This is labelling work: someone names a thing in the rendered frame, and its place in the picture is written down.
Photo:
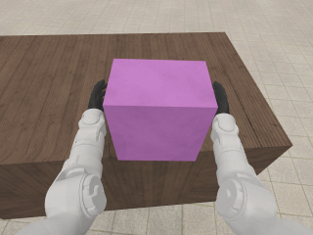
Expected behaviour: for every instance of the left robot forearm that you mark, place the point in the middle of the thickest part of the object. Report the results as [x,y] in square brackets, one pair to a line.
[87,148]

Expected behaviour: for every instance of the pedestal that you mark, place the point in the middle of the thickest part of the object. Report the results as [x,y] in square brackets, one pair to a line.
[46,82]

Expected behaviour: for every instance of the robot right upper arm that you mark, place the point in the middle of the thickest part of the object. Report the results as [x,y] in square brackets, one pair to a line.
[249,209]

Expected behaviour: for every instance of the right robot forearm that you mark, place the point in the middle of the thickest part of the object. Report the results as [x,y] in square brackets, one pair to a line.
[229,152]

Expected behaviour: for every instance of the robot left upper arm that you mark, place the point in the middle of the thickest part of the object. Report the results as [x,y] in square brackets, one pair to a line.
[71,206]

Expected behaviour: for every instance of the carton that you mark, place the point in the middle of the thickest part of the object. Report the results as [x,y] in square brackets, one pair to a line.
[159,110]

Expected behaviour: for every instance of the robot right hand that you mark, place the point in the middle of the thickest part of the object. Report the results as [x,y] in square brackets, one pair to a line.
[221,98]

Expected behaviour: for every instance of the robot left hand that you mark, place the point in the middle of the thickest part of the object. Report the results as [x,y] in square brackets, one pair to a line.
[96,100]

